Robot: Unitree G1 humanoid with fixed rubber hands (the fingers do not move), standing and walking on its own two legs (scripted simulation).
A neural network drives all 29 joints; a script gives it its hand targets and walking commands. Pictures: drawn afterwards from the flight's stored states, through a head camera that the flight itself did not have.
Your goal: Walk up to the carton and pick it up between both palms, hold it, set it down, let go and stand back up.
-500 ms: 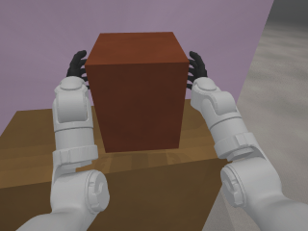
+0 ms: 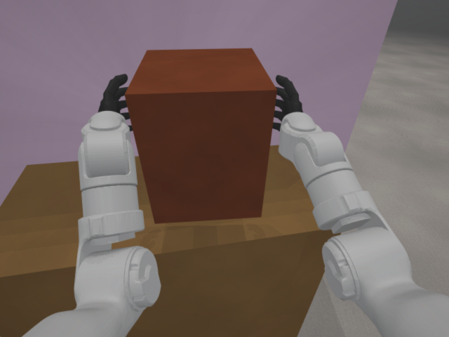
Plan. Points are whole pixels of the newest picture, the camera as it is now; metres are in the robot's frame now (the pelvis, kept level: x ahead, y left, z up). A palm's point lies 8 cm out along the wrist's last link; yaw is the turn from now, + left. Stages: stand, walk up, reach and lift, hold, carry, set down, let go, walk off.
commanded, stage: hold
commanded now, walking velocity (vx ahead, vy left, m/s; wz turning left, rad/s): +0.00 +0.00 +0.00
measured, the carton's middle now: (204, 134) +0.41 +0.01 +0.22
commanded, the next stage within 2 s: none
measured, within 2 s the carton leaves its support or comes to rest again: neither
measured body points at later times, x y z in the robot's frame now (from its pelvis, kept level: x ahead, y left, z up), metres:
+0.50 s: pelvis +0.00 +0.00 +0.00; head -0.10 +0.03 +0.44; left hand +0.37 +0.16 +0.28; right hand +0.37 -0.13 +0.28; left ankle +0.05 +0.11 -0.75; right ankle +0.00 -0.08 -0.75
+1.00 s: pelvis +0.00 +0.00 +0.00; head -0.10 +0.03 +0.44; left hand +0.37 +0.16 +0.28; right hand +0.37 -0.13 +0.28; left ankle +0.05 +0.11 -0.75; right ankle +0.00 -0.08 -0.75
